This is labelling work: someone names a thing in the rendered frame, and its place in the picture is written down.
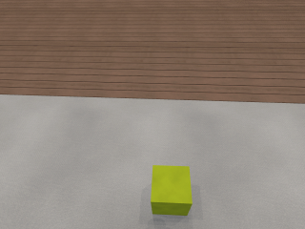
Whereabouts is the carton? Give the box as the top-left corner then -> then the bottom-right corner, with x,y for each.
151,165 -> 193,216

